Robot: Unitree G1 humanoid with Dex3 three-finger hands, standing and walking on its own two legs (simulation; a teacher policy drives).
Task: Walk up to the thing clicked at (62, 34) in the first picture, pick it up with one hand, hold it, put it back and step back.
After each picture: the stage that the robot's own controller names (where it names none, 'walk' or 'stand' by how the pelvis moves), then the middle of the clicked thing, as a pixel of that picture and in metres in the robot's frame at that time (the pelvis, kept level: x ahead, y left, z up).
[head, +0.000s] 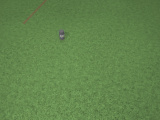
stand; (61, 34) +1.56 +0.25 -0.72
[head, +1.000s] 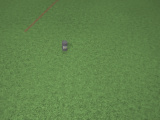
walk; (64, 45) +1.44 +0.15 -0.71
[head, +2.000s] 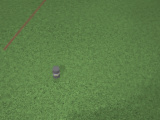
walk; (56, 72) +0.88 +0.18 -0.72
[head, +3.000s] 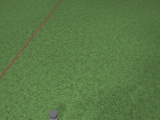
walk; (53, 115) +0.50 +0.20 -0.71
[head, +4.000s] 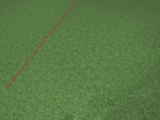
stand; out of the picture +0.41 +0.21 -0.72
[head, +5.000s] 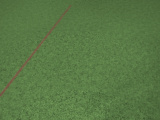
stand; out of the picture +0.37 +0.21 -0.73
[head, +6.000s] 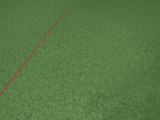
stand; out of the picture +0.38 +0.23 -0.73
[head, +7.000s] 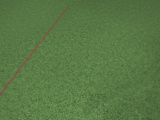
stand; out of the picture +0.36 +0.22 -0.73
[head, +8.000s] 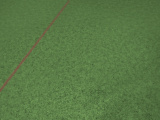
go down; out of the picture +0.37 +0.22 -0.72
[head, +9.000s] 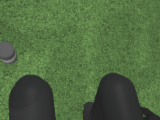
go down; (7, 53) +0.45 +0.27 -0.29
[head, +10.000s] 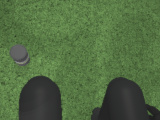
approach; (20, 55) +0.44 +0.27 -0.29
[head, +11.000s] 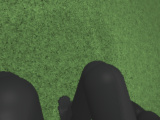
close in; out of the picture +0.42 +0.31 -0.22
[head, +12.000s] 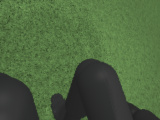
close; out of the picture +0.42 +0.32 -0.22
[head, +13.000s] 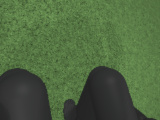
lift; out of the picture +0.37 +0.29 -0.20
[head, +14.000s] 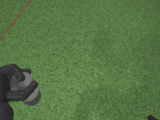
lift; (26, 89) +0.32 +0.20 -0.02
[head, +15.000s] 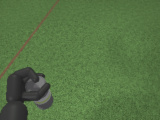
hold; (40, 93) +0.33 +0.16 -0.01
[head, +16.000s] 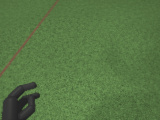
stand; out of the picture +0.17 +0.27 -0.68
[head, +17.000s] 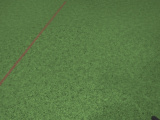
hold; out of the picture +0.10 +0.32 -0.68
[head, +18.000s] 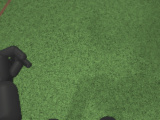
crouch; out of the picture +0.09 +0.39 -0.60
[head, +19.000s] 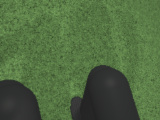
lower; out of the picture +0.07 +0.43 -0.27
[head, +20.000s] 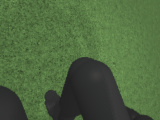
lower; out of the picture +0.01 +0.43 -0.25
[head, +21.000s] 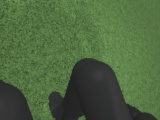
lower; out of the picture +0.01 +0.44 -0.25
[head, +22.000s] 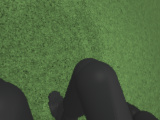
lower; out of the picture +0.02 +0.43 -0.25
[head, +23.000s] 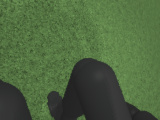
lower; out of the picture +0.03 +0.42 -0.25
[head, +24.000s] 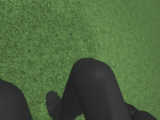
withdraw; out of the picture +0.04 +0.40 -0.25
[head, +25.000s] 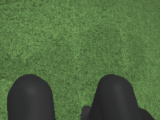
walk; out of the picture +0.09 +0.38 -0.30
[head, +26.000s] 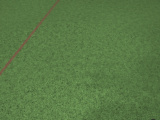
stand; out of the picture +0.09 +0.36 -0.67
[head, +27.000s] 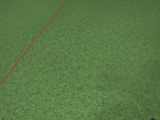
stand; out of the picture +0.12 +0.34 -0.69
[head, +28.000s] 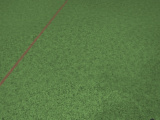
stand; out of the picture +0.12 +0.31 -0.69
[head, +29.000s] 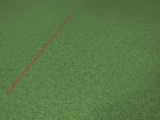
stand; out of the picture +0.17 +0.27 -0.74
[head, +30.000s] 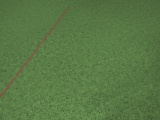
stand; out of the picture +0.13 +0.26 -0.75
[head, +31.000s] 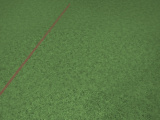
walk; out of the picture +0.14 +0.25 -0.75
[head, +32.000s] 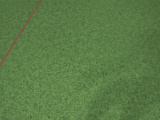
walk; out of the picture +0.24 +0.21 -0.72
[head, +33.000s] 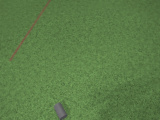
walk; (60, 111) +0.47 +0.25 -0.73
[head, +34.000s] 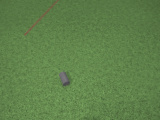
stand; (64, 78) +0.79 +0.21 -0.72
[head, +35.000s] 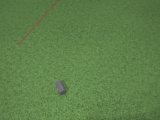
stand; (60, 87) +0.76 +0.21 -0.74
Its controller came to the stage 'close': yes
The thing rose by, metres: 0.70
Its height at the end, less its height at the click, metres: -0.02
